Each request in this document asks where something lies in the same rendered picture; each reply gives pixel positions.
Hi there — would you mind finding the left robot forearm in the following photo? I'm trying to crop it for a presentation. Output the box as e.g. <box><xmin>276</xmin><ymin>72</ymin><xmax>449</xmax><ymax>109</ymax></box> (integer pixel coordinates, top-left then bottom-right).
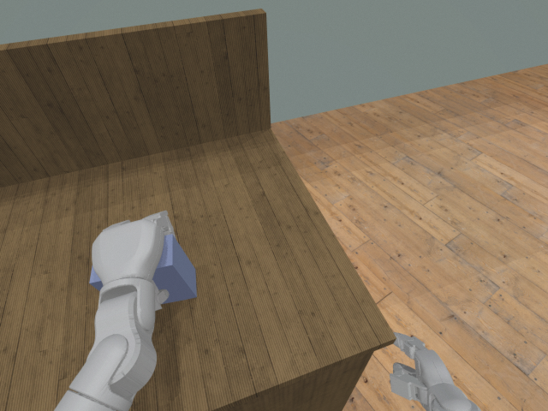
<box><xmin>54</xmin><ymin>277</ymin><xmax>157</xmax><ymax>411</ymax></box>

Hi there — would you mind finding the right robot hand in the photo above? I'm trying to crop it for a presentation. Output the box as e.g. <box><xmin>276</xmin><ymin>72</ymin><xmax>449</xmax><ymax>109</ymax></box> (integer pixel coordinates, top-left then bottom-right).
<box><xmin>390</xmin><ymin>332</ymin><xmax>454</xmax><ymax>411</ymax></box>

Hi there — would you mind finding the table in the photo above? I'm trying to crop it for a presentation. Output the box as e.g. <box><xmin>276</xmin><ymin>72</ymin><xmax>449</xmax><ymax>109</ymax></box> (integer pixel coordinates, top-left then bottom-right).
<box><xmin>0</xmin><ymin>9</ymin><xmax>396</xmax><ymax>411</ymax></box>

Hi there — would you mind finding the left robot hand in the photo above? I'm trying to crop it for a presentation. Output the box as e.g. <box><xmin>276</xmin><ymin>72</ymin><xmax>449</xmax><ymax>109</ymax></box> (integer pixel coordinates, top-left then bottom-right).
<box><xmin>92</xmin><ymin>211</ymin><xmax>176</xmax><ymax>311</ymax></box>

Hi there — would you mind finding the right robot forearm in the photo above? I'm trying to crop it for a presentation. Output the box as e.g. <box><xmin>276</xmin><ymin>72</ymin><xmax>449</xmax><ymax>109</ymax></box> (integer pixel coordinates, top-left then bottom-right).
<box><xmin>427</xmin><ymin>383</ymin><xmax>481</xmax><ymax>411</ymax></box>

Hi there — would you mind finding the sponge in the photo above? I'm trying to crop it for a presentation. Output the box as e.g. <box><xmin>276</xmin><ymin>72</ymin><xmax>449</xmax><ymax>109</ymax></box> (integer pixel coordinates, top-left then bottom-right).
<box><xmin>89</xmin><ymin>234</ymin><xmax>197</xmax><ymax>304</ymax></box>

